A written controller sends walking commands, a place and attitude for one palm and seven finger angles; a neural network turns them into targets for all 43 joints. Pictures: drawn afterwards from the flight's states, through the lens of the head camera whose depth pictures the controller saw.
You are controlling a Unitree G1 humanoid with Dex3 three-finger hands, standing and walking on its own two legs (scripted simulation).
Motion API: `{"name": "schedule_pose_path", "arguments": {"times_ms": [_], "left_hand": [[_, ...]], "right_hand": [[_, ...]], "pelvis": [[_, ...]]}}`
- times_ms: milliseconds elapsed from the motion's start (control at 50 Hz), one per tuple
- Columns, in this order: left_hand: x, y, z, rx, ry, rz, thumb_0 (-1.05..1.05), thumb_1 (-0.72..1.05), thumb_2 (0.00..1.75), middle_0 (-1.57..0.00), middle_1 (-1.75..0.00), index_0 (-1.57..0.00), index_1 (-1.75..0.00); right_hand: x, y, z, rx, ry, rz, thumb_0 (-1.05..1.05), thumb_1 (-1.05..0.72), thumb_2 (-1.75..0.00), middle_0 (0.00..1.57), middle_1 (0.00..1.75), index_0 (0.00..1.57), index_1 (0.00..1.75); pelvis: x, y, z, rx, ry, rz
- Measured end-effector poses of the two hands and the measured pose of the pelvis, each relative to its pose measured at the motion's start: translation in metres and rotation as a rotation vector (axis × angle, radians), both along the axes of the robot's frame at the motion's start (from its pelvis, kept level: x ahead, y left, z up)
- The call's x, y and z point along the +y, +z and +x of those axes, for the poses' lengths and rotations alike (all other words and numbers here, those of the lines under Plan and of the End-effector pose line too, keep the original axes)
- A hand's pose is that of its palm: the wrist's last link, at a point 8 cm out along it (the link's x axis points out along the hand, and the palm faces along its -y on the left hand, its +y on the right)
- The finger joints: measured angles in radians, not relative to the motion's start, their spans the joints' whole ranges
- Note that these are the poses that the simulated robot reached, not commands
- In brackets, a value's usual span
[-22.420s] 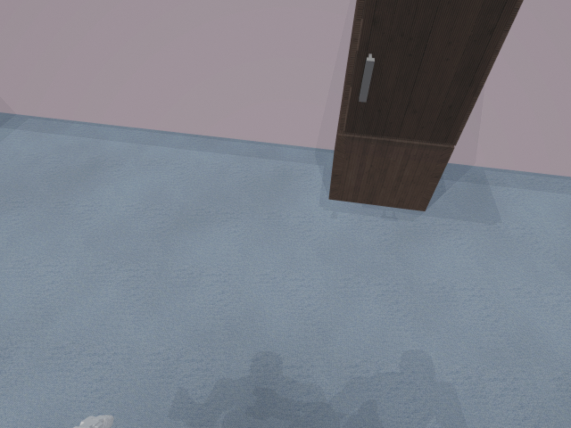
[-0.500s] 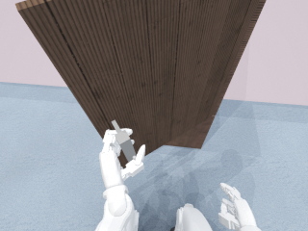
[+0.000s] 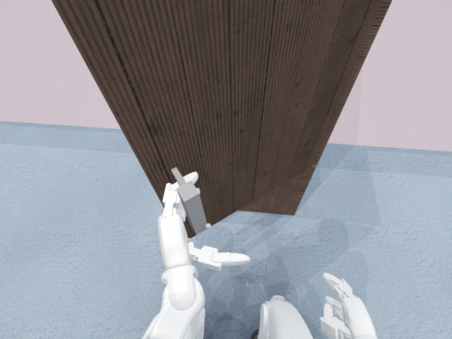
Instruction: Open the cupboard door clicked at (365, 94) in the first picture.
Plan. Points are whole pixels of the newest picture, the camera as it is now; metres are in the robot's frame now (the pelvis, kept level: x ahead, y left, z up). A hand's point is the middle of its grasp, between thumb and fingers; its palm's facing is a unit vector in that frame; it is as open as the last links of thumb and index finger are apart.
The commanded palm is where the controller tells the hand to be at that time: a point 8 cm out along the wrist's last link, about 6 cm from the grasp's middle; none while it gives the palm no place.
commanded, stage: open thumb and fingers to let go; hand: left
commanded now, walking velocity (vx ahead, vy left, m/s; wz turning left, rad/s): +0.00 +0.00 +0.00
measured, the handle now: (188, 201) +0.35 +0.08 +0.02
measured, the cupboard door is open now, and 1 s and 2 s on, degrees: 38 40 40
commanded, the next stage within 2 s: slide the hand sideways off the handle in 0.04 s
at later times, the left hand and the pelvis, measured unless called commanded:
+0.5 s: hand (201, 247) +0.27 +0.05 +0.03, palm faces -0.18 -0.98 +0.03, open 16.1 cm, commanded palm +0.24 +0.11 +0.02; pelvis +0.00 +0.03 -0.01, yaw -1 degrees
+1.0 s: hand (168, 271) +0.23 +0.10 +0.02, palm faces -0.15 -0.99 -0.01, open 16.1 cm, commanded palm +0.21 +0.17 +0.02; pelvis +0.01 +0.03 -0.02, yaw -1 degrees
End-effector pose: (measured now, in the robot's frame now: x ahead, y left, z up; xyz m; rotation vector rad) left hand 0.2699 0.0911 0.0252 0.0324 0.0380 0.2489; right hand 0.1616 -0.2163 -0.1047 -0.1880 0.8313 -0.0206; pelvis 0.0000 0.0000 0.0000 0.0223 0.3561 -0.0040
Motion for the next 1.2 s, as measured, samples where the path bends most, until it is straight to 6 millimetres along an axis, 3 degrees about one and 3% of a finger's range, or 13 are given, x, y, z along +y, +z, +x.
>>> {"name": "schedule_pose_path", "arguments": {"times_ms": [180,300,360,560,840,1020,1200], "left_hand": [[0.005,0.001,-0.001,0.005,-0.035,0.003,-0.01,-0.5,0.3,-0.38,-0.59,-0.36,-0.66],[0.022,0.0,-0.005,-0.018,-0.392,0.037,-0.01,-0.5,0.3,-0.28,-0.44,-0.19,-0.49],[0.024,0.0,-0.008,-0.008,-0.461,-0.019,-0.01,-0.5,0.3,-0.22,-0.38,-0.15,-0.42],[0.02,0.0,-0.018,-0.002,-0.427,-0.056,-0.01,-0.5,0.3,-0.14,-0.36,-0.18,-0.33],[0.055,0.0,-0.044,0.03,-0.396,-0.038,-0.01,-0.5,0.3,-0.17,-0.32,-0.2,-0.33],[0.069,-0.001,-0.054,0.032,-0.399,-0.028,-0.01,-0.5,0.3,-0.17,-0.32,-0.2,-0.33],[0.094,-0.002,-0.064,0.048,-0.355,-0.014,-0.01,-0.5,0.3,-0.16,-0.31,-0.17,-0.31]], "right_hand": [[0.015,0.005,0.008,-0.023,0.031,0.009,0.01,-0.9,-0.9,0.2,0.3,0.2,0.3],[0.014,0.004,0.007,-0.036,0.022,0.005,0.01,-0.9,-0.9,0.2,0.3,0.2,0.3],[0.013,0.004,0.006,-0.049,-0.003,0.006,0.01,-0.9,-0.9,0.2,0.3,0.2,0.3],[0.02,0.01,0.008,-0.054,-0.018,-0.002,0.01,-0.9,-0.9,0.2,0.3,0.2,0.3],[0.029,0.009,0.029,-0.069,0.002,0.006,0.01,-0.9,-0.9,0.2,0.3,0.2,0.3],[0.022,0.008,0.039,-0.1,-0.002,-0.009,0.01,-0.9,-0.9,0.2,0.3,0.2,0.3],[0.012,0.007,0.037,-0.109,-0.021,-0.031,0.01,-0.9,-0.9,0.2,0.3,0.2,0.3]], "pelvis": [[0.009,0.0,-0.001,-0.004,0.0,-0.009],[0.016,-0.006,-0.003,-0.011,0.012,-0.016],[0.021,-0.008,-0.004,-0.015,0.007,-0.02],[0.03,-0.012,0.001,0.005,-0.014,-0.014],[0.029,-0.015,0.009,0.014,-0.007,-0.025],[0.025,-0.021,0.01,0.02,-0.006,-0.027],[0.02,-0.024,0.008,0.018,-0.002,-0.032]]}}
